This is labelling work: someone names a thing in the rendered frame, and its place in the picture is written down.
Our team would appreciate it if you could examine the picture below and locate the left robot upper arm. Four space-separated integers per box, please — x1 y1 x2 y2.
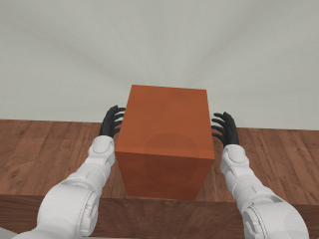
11 183 100 239

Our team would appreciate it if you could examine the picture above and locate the pedestal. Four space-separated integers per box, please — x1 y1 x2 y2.
0 119 319 239

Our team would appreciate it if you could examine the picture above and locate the right robot upper arm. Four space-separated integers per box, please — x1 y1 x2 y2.
242 201 308 239

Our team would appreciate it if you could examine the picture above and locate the robot right forearm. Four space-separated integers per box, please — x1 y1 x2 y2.
220 144 310 239

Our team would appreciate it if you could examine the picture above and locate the left robot hand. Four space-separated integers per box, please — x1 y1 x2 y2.
98 105 126 138

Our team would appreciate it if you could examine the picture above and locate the robot left forearm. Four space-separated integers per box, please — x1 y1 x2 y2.
37 135 115 225

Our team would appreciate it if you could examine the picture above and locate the right robot hand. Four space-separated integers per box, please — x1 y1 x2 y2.
211 112 239 148

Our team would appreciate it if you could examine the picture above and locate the carton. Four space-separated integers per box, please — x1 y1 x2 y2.
115 85 215 201

